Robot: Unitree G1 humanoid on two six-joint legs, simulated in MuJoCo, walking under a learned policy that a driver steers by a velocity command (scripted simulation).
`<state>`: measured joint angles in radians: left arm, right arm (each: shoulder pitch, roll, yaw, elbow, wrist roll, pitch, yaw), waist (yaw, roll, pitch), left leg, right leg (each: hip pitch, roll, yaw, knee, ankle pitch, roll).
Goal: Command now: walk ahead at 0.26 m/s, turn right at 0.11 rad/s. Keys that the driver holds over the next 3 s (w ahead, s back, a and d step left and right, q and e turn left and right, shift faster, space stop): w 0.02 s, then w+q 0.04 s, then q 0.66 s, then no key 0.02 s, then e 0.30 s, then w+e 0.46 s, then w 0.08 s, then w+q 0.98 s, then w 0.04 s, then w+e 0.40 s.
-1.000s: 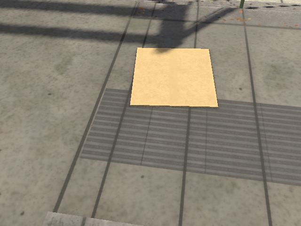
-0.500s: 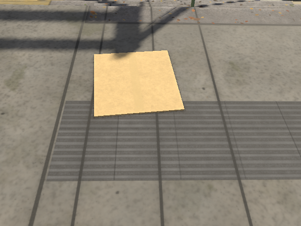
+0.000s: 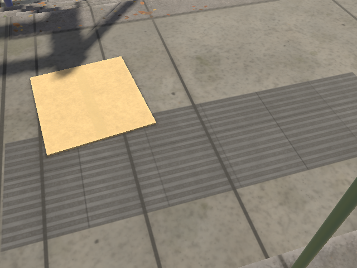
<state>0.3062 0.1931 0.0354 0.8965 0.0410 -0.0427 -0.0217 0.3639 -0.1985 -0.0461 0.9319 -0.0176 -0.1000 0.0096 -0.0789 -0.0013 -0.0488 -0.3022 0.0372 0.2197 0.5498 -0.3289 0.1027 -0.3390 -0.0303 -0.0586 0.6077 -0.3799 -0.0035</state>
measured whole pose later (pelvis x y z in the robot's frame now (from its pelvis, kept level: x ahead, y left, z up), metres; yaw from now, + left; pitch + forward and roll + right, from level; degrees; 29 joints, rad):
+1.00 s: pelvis +0.28 +0.13 -0.17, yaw +19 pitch +3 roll +1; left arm 0.28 0.21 0.02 0.88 0.03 -0.07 -0.06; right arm 0.22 -0.22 0.01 0.91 0.01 -0.08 0.08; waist 0.03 -0.03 0.00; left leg -0.46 -0.07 0.07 0.77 -0.37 0.08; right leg -0.49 -0.09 0.00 0.92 -0.37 0.08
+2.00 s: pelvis +0.70 +0.09 -0.28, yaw +8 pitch +3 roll +2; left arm 0.10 0.23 0.05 0.74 0.01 -0.10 0.04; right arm 0.35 -0.21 -0.05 0.91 0.01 -0.04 -0.02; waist -0.04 -0.03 -0.01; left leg -0.29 -0.12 -0.11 0.44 -0.20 0.06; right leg -0.75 -0.08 0.09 0.88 -0.09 0.05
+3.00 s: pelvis +1.17 +0.27 -0.27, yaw +24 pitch +2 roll +2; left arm 0.14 0.28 0.08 0.81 -0.03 -0.06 0.00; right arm 0.30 -0.22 -0.08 0.88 -0.01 -0.09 0.00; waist -0.05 -0.05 0.01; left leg -0.02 -0.07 0.15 0.23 -0.25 0.06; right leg -0.77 -0.11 0.08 0.86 0.04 -0.02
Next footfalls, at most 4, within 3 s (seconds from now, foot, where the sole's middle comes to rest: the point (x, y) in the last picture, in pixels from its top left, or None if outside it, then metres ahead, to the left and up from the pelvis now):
0.02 right None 0.02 -0.12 -0.77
0.58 left None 0.31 0.22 -0.91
0.96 right None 0.39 -0.01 -0.91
1.74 left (128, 244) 0.74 0.19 -1.05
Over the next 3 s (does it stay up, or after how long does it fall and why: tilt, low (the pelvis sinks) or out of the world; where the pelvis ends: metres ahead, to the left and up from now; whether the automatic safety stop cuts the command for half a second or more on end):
stays up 1.17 0.27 -0.27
